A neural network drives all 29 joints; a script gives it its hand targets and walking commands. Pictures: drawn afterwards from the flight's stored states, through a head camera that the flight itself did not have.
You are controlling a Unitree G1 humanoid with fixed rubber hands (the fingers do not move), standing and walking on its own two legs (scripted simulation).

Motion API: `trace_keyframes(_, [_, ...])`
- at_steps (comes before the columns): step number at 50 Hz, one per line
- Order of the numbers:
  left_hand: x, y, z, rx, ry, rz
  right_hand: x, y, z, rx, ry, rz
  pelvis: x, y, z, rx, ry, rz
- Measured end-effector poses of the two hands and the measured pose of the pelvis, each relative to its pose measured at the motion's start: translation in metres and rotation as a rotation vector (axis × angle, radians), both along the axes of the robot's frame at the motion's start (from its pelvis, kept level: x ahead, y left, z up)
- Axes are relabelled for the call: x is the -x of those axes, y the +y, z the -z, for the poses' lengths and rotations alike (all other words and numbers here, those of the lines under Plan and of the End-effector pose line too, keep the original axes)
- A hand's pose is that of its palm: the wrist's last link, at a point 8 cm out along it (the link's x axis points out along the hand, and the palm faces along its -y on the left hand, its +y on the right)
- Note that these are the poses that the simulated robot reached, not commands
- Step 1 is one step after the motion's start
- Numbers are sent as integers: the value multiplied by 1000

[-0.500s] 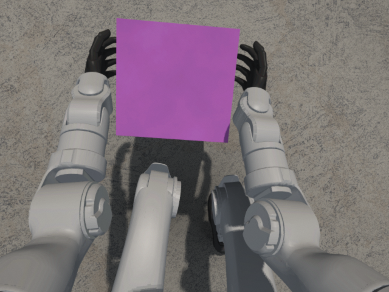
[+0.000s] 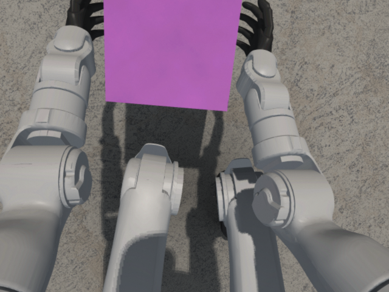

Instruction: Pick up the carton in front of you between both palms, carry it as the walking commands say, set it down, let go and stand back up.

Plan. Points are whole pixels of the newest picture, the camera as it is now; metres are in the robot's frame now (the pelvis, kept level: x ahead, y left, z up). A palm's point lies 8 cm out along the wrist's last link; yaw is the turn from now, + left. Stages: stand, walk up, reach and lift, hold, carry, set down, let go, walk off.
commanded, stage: set down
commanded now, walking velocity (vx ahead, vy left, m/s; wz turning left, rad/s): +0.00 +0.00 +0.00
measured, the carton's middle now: (173, 50) +0.51 +0.12 -0.25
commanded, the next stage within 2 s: none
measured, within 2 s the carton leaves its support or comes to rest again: rests again in 0.62 s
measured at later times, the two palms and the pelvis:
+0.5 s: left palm (84, 28) +0.49 +0.26 -0.16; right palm (262, 46) +0.53 -0.04 -0.16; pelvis +0.00 -0.01 -0.01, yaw +0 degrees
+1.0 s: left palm (90, 29) +0.50 +0.27 -0.19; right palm (259, 46) +0.53 -0.04 -0.18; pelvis +0.01 +0.00 -0.02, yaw -1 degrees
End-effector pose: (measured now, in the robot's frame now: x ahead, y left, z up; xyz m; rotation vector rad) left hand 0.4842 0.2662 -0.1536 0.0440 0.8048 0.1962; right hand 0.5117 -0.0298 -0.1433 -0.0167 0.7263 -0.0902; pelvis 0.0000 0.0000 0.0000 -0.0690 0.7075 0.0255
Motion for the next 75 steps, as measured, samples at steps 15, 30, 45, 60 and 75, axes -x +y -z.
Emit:
trace_keyframes(15, [-2, -4, 2, 22, -7, 9, -5, -9, 7, -7, 5, -58, 6, -11, 8, -28, -21, 21])
trace_keyframes(30, [-12, -3, 14, 53, -19, 18, -17, -9, 19, -17, 11, -98, -2, -9, 7, -22, 3, 25])
trace_keyframes(45, [-20, 0, 33, 62, -38, 17, -23, -14, 37, -30, -2, -108, -11, -2, 14, -12, 8, 26])
trace_keyframes(60, [41, 47, 68, -10, -11, -107, 1, -50, 63, 57, 48, -146, 3, -4, 21, -16, -90, 12])
trace_keyframes(75, [11, 52, -25, 13, -165, -52, -6, -17, -19, 47, -67, -116, 9, -4, -8, 0, -106, -27])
